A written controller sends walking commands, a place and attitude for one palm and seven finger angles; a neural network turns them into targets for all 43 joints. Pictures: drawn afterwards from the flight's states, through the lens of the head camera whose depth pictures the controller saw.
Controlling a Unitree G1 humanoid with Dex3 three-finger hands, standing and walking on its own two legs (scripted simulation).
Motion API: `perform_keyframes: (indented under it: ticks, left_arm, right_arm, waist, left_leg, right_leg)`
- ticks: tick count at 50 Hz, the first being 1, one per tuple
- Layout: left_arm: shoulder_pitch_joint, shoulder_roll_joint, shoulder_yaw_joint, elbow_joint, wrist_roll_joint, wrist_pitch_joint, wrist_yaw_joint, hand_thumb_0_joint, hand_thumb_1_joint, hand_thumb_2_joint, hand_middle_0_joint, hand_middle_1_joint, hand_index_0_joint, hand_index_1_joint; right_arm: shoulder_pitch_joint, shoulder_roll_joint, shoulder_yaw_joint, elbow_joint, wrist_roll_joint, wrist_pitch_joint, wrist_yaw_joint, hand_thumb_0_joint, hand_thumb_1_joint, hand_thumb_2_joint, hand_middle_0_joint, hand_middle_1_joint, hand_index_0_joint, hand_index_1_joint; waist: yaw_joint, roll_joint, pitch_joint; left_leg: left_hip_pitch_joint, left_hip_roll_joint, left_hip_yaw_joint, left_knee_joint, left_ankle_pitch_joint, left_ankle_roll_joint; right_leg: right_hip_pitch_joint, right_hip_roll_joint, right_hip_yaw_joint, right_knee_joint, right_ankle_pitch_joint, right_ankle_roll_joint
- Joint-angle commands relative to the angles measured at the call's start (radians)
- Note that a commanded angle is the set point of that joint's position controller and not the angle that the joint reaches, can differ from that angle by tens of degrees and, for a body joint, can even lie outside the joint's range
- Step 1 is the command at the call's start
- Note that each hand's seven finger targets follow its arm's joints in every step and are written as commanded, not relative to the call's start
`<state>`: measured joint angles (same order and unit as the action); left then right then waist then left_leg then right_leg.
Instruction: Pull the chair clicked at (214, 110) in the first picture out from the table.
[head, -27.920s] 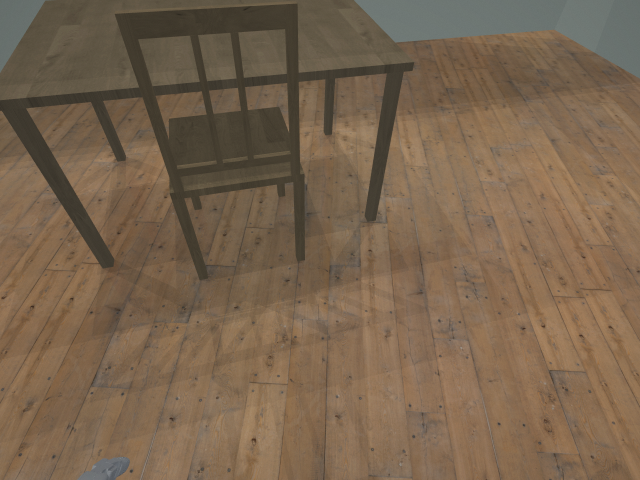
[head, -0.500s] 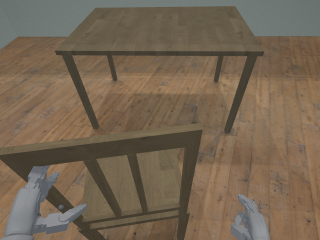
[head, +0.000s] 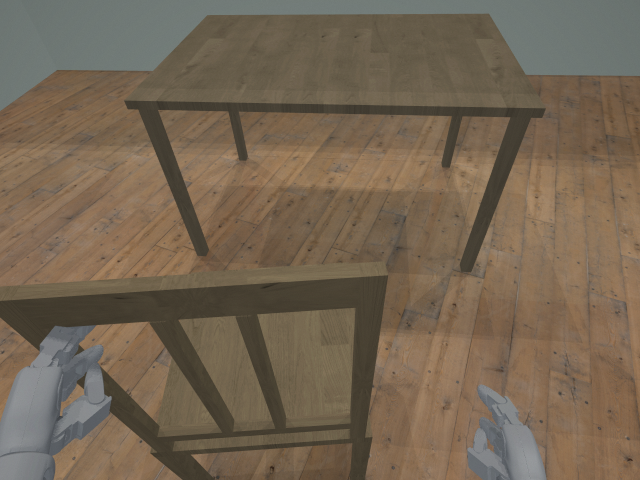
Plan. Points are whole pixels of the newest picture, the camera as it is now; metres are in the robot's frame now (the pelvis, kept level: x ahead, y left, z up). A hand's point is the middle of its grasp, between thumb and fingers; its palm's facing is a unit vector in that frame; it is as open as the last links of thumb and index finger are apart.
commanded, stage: draw the hand back to the body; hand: left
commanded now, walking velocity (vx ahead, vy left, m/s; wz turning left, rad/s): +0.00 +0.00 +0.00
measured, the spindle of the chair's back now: (202, 383) +0.25 +0.21 -0.06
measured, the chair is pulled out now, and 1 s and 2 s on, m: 0.69 0.72 0.72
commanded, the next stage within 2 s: step back with the hand held close in 0.12 s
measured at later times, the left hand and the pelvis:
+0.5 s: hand (91, 416) +0.15 +0.26 +0.08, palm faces +0.20 -0.84 -0.50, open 7.2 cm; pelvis -0.04 +0.00 +0.00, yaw +0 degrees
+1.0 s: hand out of the picture +0.06 +0.28 +0.22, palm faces +0.54 -0.70 -0.47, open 7.2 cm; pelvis -0.12 +0.02 -0.01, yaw +0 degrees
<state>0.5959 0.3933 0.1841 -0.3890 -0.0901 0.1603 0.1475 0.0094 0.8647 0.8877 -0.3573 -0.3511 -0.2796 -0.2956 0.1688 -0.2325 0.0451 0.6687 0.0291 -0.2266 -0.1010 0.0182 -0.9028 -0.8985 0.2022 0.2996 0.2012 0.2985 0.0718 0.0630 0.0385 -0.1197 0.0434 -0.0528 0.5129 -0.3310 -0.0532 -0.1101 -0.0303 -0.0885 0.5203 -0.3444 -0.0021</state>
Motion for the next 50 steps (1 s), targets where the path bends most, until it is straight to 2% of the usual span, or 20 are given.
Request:
perform_keyframes:
  ticks: [1,4,7,12,13,14,15,17,19,25,27,33,34,39,41,43,44,45,47,50]
  left_arm:
    - [-0.26,0.279,0.317,-0.492,0.04,-0.217,0.081,0.0,0.9,0.9,-0.2,-0.3,-0.2,-0.3]
    - [-0.259,0.281,0.317,-0.48,0.043,-0.215,0.081,0.0,0.9,0.9,-0.2,-0.3,-0.2,-0.3]
    - [-0.263,0.273,0.314,-0.481,0.041,-0.221,0.078,0.0,0.9,0.9,-0.2,-0.3,-0.2,-0.3]
    - [-0.287,0.269,0.297,-0.521,0.044,-0.227,0.075,0.0,0.9,0.9,-0.2,-0.3,-0.2,-0.3]
    - [-0.447,0.456,0.438,-0.515,0.006,-0.275,0.045,0.0,0.9,0.9,-0.2,-0.3,-0.2,-0.3]
    - [-0.461,0.449,0.432,-0.474,0.014,-0.279,0.029,0.0,0.9,0.9,-0.2,-0.3,-0.2,-0.3]
    - [-0.385,0.369,0.387,-0.44,0.011,-0.269,0.026,0.0,0.9,0.9,-0.2,-0.3,-0.2,-0.3]
    - [-0.304,0.296,0.337,-0.453,0.007,-0.27,0.021,0.0,0.9,0.9,-0.2,-0.3,-0.2,-0.3]
    - [-0.219,0.307,0.349,-0.5,0.003,-0.285,0.026,0.0,0.9,0.9,-0.2,-0.3,-0.2,-0.3]
    - [-0.02,0.331,0.411,-0.614,-0.003,-0.316,0.043,0.0,0.9,0.9,-0.2,-0.3,-0.2,-0.3]
    - [-0.002,0.341,0.425,-0.636,-0.009,-0.321,0.047,0.0,0.9,0.9,-0.2,-0.3,-0.2,-0.3]
    - [0.015,0.361,0.465,-0.618,-0.007,-0.341,0.059,0.0,0.9,0.9,-0.2,-0.3,-0.2,-0.3]
    - [0.024,0.372,0.477,-0.596,-0.004,-0.341,0.059,0.0,0.9,0.9,-0.2,-0.3,-0.2,-0.3]
    - [-0.009,0.38,0.496,-0.589,0.016,-0.383,0.059,0.0,0.9,0.9,-0.2,-0.3,-0.2,-0.3]
    - [-0.05,0.384,0.497,-0.598,0.025,-0.403,0.063,0.0,0.9,0.9,-0.2,-0.3,-0.2,-0.3]
    - [-0.065,0.357,0.485,-0.533,0.024,-0.418,0.071,0.0,0.9,0.9,-0.2,-0.3,-0.2,-0.3]
    - [-0.04,0.328,0.472,-0.452,0.024,-0.415,0.072,0.0,0.9,0.9,-0.2,-0.3,-0.2,-0.3]
    - [-0.038,0.28,0.446,-0.372,0.028,-0.406,0.075,0.0,0.9,0.9,-0.2,-0.3,-0.2,-0.3]
    - [-0.056,0.21,0.396,-0.228,0.036,-0.377,0.072,0.0,0.9,0.9,-0.2,-0.3,-0.2,-0.3]
    - [-0.096,0.137,0.319,-0.061,0.038,-0.348,0.055,0.0,0.9,0.9,-0.2,-0.3,-0.2,-0.3]
  right_arm:
    - [-0.113,-0.093,-0.035,-0.158,-0.003,-0.062,-0.006,0.0,-0.9,-0.9,0.2,0.3,0.2,0.3]
    - [-0.117,-0.093,-0.035,-0.155,-0.002,-0.062,-0.006,0.0,-0.9,-0.9,0.2,0.3,0.2,0.3]
    - [-0.113,-0.093,-0.035,-0.158,-0.004,-0.063,-0.005,0.0,-0.9,-0.9,0.2,0.3,0.2,0.3]
    - [-0.118,-0.094,-0.031,-0.161,-0.006,-0.068,-0.001,0.0,-0.9,-0.9,0.2,0.3,0.2,0.3]
    - [-0.059,-0.134,-0.067,-0.21,0.022,-0.007,-0.008,0.0,-0.9,-0.9,0.2,0.3,0.2,0.3]
    - [-0.051,-0.118,-0.062,-0.209,0.023,0.021,-0.006,0.0,-0.9,-0.9,0.2,0.3,0.2,0.3]
    - [-0.066,-0.104,-0.063,-0.215,0.023,0.031,-0.004,0.0,-0.9,-0.9,0.2,0.3,0.2,0.3]
    - [-0.073,-0.11,-0.063,-0.236,0.02,0.053,0.002,0.0,-0.9,-0.9,0.2,0.3,0.2,0.3]
    - [-0.092,-0.111,-0.067,-0.246,0.022,0.07,0.001,0.0,-0.9,-0.9,0.2,0.3,0.2,0.3]
    - [-0.097,-0.104,-0.082,-0.269,0.017,0.104,-0.002,0.0,-0.9,-0.9,0.2,0.3,0.2,0.3]
    - [-0.097,-0.104,-0.091,-0.267,0.017,0.105,-0.008,0.0,-0.9,-0.9,0.2,0.3,0.2,0.3]
    - [-0.083,-0.105,-0.097,-0.234,0.008,0.089,-0.03,0.0,-0.9,-0.9,0.2,0.3,0.2,0.3]
    - [-0.097,-0.103,-0.099,-0.224,0.012,0.083,-0.034,0.0,-0.9,-0.9,0.2,0.3,0.2,0.3]
    - [-0.064,-0.108,-0.093,-0.215,0.0,0.047,-0.04,0.0,-0.9,-0.9,0.2,0.3,0.2,0.3]
    - [-0.037,-0.109,-0.086,-0.22,-0.011,0.035,-0.041,0.0,-0.9,-0.9,0.2,0.3,0.2,0.3]
    - [-0.022,-0.104,-0.086,-0.194,-0.019,0.025,-0.037,0.0,-0.9,-0.9,0.2,0.3,0.2,0.3]
    - [-0.029,-0.11,-0.091,-0.172,-0.016,0.026,-0.035,0.0,-0.9,-0.9,0.2,0.3,0.2,0.3]
    - [-0.019,-0.102,-0.086,-0.158,-0.022,0.034,-0.028,0.0,-0.9,-0.9,0.2,0.3,0.2,0.3]
    - [-0.03,-0.107,-0.092,-0.133,-0.023,0.057,-0.013,0.0,-0.9,-0.9,0.2,0.3,0.2,0.3]
    - [-0.047,-0.104,-0.091,-0.147,0.003,0.087,-0.001,0.0,-0.9,-0.9,0.2,0.3,0.2,0.3]
  waist:
    - [-0.009,0.127,-0.194]
    - [-0.009,0.151,-0.18]
    - [-0.011,0.115,-0.193]
    - [-0.011,0.152,-0.193]
    - [-0.037,0.068,-0.041]
    - [-0.044,0.101,-0.068]
    - [-0.048,0.057,-0.051]
    - [-0.05,0.065,-0.113]
    - [-0.043,0.154,-0.195]
    - [-0.034,0.142,-0.336]
    - [-0.035,0.116,-0.333]
    - [-0.038,0.162,-0.259]
    - [-0.04,0.204,-0.239]
    - [-0.046,0.196,-0.187]
    - [-0.05,0.128,-0.153]
    - [-0.056,0.014,-0.147]
    - [-0.063,0.001,-0.144]
    - [-0.066,-0.053,-0.15]
    - [-0.08,-0.131,-0.117]
    - [-0.086,-0.167,-0.02]
  left_leg:
    - [0.046,-0.004,0.029,-0.043,0.411,0.051]
    - [0.039,-0.004,0.029,-0.045,0.394,0.05]
    - [0.052,-0.004,0.03,-0.044,0.392,0.054]
    - [0.043,-0.007,0.03,-0.045,0.394,0.052]
    - [-0.016,0.037,-0.003,-0.024,0.412,0.072]
    - [-0.024,0.036,-0.004,-0.029,0.39,0.065]
    - [-0.032,0.036,-0.001,-0.024,0.411,0.061]
    - [-0.009,0.041,-0.001,-0.02,0.485,0.059]
    - [0.017,0.054,-0.01,-0.029,0.571,0.065]
    - [-0.016,0.087,-0.038,-0.011,0.597,0.07]
    - [-0.053,0.086,-0.047,-0.003,0.547,0.064]
    - [-0.179,0.107,-0.081,-0.062,0.335,0.068]
    - [-0.211,0.113,-0.082,-0.09,0.268,0.076]
    - [-0.393,0.105,-0.091,-0.119,-0.093,0.086]
    - [-0.417,0.069,-0.08,-0.081,-0.227,0.078]
    - [-0.286,0.013,-0.041,0.073,-0.211,0.055]
    - [-0.177,-0.008,-0.018,0.164,-0.163,0.043]
    - [-0.113,-0.014,0.002,0.244,-0.112,0.039]
    - [-0.108,-0.006,0.0,0.28,-0.07,0.039]
    - [-0.178,0.027,-0.039,0.154,-0.135,0.061]
  right_leg:
    - [0.041,-0.038,0.015,-0.049,0.43,-0.019]
    - [0.036,-0.038,0.018,-0.055,0.413,-0.021]
    - [0.033,-0.037,0.016,-0.056,0.417,-0.018]
    - [0.036,-0.038,0.017,-0.052,0.412,-0.02]
    - [-0.06,-0.071,0.114,-0.117,0.523,-0.013]
    - [-0.031,-0.097,0.12,-0.117,0.571,-0.023]
    - [-0.02,-0.097,0.108,-0.114,0.603,-0.02]
    - [0.018,-0.097,0.087,-0.087,0.617,-0.015]
    - [0.061,-0.096,0.079,-0.059,0.613,-0.012]
    - [0.106,-0.089,0.065,-0.016,0.541,-0.011]
    - [0.091,-0.095,0.07,-0.01,0.534,-0.015]
    - [0.034,-0.07,0.061,0.0,0.345,-0.003]
    - [0.034,-0.06,0.061,0.005,0.279,0.003]
    - [0.064,-0.057,0.087,-0.001,0.123,0.002]
    - [0.0,-0.083,0.131,-0.063,-0.009,-0.005]
    - [-0.19,-0.156,0.218,-0.194,-0.178,-0.049]
    - [-0.31,-0.193,0.258,-0.249,-0.234,-0.079]
    - [-0.371,-0.228,0.253,-0.265,-0.225,-0.095]
    - [-0.428,-0.236,0.209,-0.248,-0.179,-0.095]
    - [-0.476,-0.173,0.148,-0.214,-0.274,-0.051]
